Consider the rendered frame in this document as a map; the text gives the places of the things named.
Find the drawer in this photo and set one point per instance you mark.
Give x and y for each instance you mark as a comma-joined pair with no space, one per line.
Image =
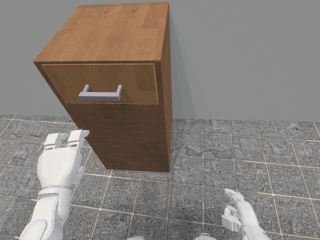
138,80

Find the robot left hand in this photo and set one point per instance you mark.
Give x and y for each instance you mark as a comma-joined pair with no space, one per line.
60,167

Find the cabinet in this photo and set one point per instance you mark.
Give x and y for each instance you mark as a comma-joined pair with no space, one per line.
124,136

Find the robot right hand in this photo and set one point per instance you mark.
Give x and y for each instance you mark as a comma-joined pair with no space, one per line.
235,219

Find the robot left forearm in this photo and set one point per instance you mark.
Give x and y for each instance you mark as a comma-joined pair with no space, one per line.
49,215

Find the robot right forearm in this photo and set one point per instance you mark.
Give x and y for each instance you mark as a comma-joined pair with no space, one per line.
253,232

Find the handle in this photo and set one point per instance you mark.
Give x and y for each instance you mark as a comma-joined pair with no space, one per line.
100,96

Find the right robot shin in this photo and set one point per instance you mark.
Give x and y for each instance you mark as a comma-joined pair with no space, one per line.
204,234

